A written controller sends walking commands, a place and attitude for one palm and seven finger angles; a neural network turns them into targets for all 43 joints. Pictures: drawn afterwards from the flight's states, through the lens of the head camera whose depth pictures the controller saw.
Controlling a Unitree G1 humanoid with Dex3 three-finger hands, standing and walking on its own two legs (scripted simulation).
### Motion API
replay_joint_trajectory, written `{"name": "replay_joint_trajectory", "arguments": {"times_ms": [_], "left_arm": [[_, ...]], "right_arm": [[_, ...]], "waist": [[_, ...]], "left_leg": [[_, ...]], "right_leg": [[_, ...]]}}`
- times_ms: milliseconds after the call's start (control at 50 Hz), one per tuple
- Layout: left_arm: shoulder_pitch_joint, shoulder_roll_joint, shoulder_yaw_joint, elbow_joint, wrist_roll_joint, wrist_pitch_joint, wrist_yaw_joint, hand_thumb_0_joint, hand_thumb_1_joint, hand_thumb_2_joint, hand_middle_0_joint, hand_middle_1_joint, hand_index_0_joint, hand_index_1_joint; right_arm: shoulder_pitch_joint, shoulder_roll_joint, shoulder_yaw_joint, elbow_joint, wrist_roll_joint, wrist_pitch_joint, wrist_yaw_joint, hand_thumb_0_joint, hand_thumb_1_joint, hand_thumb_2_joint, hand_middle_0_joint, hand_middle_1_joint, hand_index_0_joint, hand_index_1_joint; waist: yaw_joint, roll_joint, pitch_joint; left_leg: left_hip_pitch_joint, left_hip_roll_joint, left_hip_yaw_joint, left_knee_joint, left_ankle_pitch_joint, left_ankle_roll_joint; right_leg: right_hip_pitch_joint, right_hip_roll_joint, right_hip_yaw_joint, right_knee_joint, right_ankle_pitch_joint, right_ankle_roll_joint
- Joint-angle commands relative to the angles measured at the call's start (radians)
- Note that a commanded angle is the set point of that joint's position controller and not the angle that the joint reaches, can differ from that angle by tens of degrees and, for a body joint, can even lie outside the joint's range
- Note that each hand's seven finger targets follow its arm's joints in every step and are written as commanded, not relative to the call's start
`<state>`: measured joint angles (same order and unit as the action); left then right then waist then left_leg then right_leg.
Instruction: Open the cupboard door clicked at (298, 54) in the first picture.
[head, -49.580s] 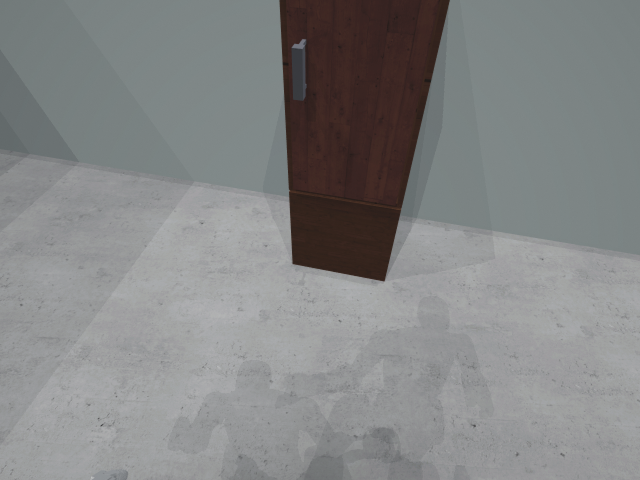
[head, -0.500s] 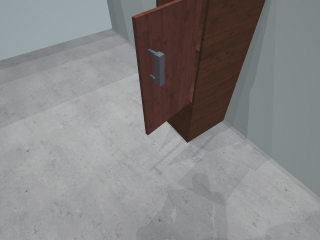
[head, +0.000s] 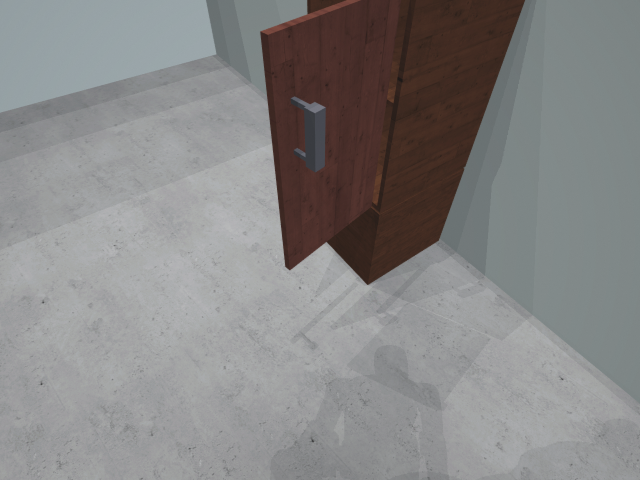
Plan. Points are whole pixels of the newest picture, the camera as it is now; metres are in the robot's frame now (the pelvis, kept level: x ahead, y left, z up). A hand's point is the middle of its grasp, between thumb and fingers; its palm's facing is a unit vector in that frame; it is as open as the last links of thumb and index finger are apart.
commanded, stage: look to check the result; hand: left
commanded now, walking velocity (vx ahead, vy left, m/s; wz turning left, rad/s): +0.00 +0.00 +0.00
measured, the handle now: (306, 133) +0.68 +0.06 +0.06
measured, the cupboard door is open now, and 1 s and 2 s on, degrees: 100 100 100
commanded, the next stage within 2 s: stand and wait in 0.44 s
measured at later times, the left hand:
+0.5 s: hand out of the picture +0.05 +0.20 -0.17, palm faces +0.01 -0.97 -0.25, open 7.4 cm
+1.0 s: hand out of the picture +0.09 +0.22 -0.16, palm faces +0.00 -0.95 -0.30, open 7.4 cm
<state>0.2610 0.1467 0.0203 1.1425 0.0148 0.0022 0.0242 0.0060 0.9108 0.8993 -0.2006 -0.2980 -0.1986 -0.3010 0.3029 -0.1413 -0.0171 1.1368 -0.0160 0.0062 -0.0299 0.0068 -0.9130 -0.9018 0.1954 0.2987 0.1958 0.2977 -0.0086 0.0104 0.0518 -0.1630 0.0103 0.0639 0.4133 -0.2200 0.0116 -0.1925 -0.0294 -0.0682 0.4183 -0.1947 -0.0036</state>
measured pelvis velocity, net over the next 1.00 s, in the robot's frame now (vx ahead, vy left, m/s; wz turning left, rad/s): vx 0.03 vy -0.01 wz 0.01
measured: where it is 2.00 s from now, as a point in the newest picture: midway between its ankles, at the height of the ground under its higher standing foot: outside the picture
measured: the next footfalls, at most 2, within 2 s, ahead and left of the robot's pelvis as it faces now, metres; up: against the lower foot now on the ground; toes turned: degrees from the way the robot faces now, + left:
none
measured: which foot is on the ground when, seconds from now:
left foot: down 0.00-1.00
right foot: down 0.00-1.00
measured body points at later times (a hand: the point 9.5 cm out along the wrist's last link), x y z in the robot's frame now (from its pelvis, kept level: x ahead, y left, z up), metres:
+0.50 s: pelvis +0.01 +0.00 +0.00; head +0.03 -0.01 +0.45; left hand +0.05 +0.25 -0.15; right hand +0.04 -0.25 -0.15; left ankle +0.00 +0.11 -0.74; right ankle +0.02 -0.12 -0.74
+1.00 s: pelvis +0.03 -0.01 +0.01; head +0.05 -0.01 +0.45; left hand +0.09 +0.27 -0.13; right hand +0.09 -0.28 -0.15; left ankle +0.00 +0.11 -0.74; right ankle +0.02 -0.12 -0.74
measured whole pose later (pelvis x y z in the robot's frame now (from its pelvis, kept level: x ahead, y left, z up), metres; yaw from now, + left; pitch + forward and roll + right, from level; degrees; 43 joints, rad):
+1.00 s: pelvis +0.03 -0.01 +0.01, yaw +1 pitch -1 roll +0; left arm 0.12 0.27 0.02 1.13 0.01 -0.01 0.01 0.01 0.91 0.90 -0.20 -0.30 -0.20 -0.30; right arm 0.14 -0.28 -0.01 1.13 -0.01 0.00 -0.01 0.01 -0.91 -0.90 0.20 0.30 0.20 0.30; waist -0.01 0.02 0.06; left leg -0.09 0.01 0.05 0.31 -0.21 0.00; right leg -0.12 -0.02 -0.08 0.33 -0.20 -0.01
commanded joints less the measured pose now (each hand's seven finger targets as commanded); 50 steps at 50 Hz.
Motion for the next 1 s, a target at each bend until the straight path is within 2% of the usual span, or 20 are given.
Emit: {"name": "replay_joint_trajectory", "arguments": {"times_ms": [0,60,180,280,380,480,600,680,720,980], "left_arm": [[0.038,0.135,0.025,-0.029,-0.002,-0.02,0.011,0.0,0.9,0.9,-0.2,-0.3,-0.2,-0.3],[0.023,0.145,0.024,-0.03,-0.003,-0.019,0.009,0.0,0.9,0.9,-0.2,-0.3,-0.2,-0.3],[0.001,0.169,0.024,-0.032,-0.004,-0.023,0.007,0.0,0.9,0.9,-0.2,-0.3,-0.2,-0.3],[-0.026,0.192,0.026,-0.036,-0.003,-0.025,0.005,0.0,0.9,0.9,-0.2,-0.3,-0.2,-0.3],[-0.055,0.22,0.029,-0.043,-0.004,-0.03,0.003,0.0,0.9,0.9,-0.2,-0.3,-0.2,-0.3],[-0.08,0.243,0.028,-0.045,-0.004,-0.031,0.001,0.0,0.9,0.9,-0.2,-0.3,-0.2,-0.3],[-0.101,0.27,0.032,-0.051,-0.004,-0.036,-0.001,0.0,0.9,0.9,-0.2,-0.3,-0.2,-0.3],[-0.12,0.28,0.029,-0.051,-0.005,-0.035,-0.001,0.0,0.9,0.9,-0.2,-0.3,-0.2,-0.3],[-0.124,0.288,0.03,-0.052,-0.004,-0.037,-0.001,0.0,0.9,0.9,-0.2,-0.3,-0.2,-0.3],[-0.147,0.314,0.029,-0.055,-0.006,-0.039,-0.002,0.0,0.9,0.9,-0.2,-0.3,-0.2,-0.3]], "right_arm": [[0.052,-0.116,-0.016,-0.028,0.0,-0.014,-0.004,0.0,-0.9,-0.9,0.2,0.3,0.2,0.3],[0.044,-0.121,-0.014,-0.025,-0.003,-0.013,-0.002,0.0,-0.9,-0.9,0.2,0.3,0.2,0.3],[0.011,-0.15,-0.016,-0.029,-0.003,-0.017,-0.001,0.0,-0.9,-0.9,0.2,0.3,0.2,0.3],[-0.022,-0.174,-0.019,-0.03,-0.002,-0.016,0.001,0.0,-0.9,-0.9,0.2,0.3,0.2,0.3],[-0.049,-0.204,-0.02,-0.034,-0.003,-0.02,0.003,0.0,-0.9,-0.9,0.2,0.3,0.2,0.3],[-0.081,-0.231,-0.02,-0.037,-0.002,-0.022,0.005,0.0,-0.9,-0.9,0.2,0.3,0.2,0.3],[-0.109,-0.263,-0.021,-0.044,0.0,-0.025,0.006,0.0,-0.9,-0.9,0.2,0.3,0.2,0.3],[-0.127,-0.273,-0.019,-0.042,-0.001,-0.025,0.007,0.0,-0.9,-0.9,0.2,0.3,0.2,0.3],[-0.132,-0.279,-0.02,-0.045,-0.001,-0.026,0.007,0.0,-0.9,-0.9,0.2,0.3,0.2,0.3],[-0.155,-0.309,-0.016,-0.046,0.0,-0.028,0.007,0.0,-0.9,-0.9,0.2,0.3,0.2,0.3]], "waist": [[0.003,-0.001,0.035],[0.001,0.002,0.042],[0.001,0.002,0.004],[0.002,-0.005,0.02],[0.002,-0.001,-0.017],[0.002,0.01,-0.017],[0.005,-0.005,-0.045],[0.004,0.01,-0.046],[0.002,-0.006,-0.052],[0.002,-0.006,-0.076]], "left_leg": [[-0.044,0.1,-0.091,-0.105,0.022,0.018],[-0.053,0.098,-0.095,-0.112,0.013,0.017],[-0.021,0.103,-0.097,-0.108,0.056,0.016],[-0.016,0.104,-0.099,-0.115,0.067,0.015],[0.0,0.11,-0.105,-0.12,0.097,0.013],[0.012,0.114,-0.106,-0.129,0.12,0.011],[0.036,0.117,-0.107,-0.13,0.158,0.011],[0.044,0.12,-0.108,-0.138,0.179,0.007],[0.053,0.122,-0.109,-0.136,0.192,0.008],[0.08,0.126,-0.106,-0.144,0.239,0.004]], "right_leg": [[-0.012,-0.078,0.083,-0.09,0.0,-0.038],[-0.006,-0.082,0.086,-0.096,-0.008,-0.037],[0.016,-0.088,0.086,-0.098,0.028,-0.039],[0.015,-0.092,0.09,-0.11,0.035,-0.039],[0.047,-0.095,0.088,-0.109,0.071,-0.04],[0.055,-0.098,0.089,-0.115,0.097,-0.039],[0.076,-0.102,0.088,-0.118,0.141,-0.04],[0.086,-0.105,0.088,-0.118,0.166,-0.039],[0.09,-0.107,0.084,-0.119,0.181,-0.039],[0.119,-0.111,0.087,-0.123,0.238,-0.039]]}}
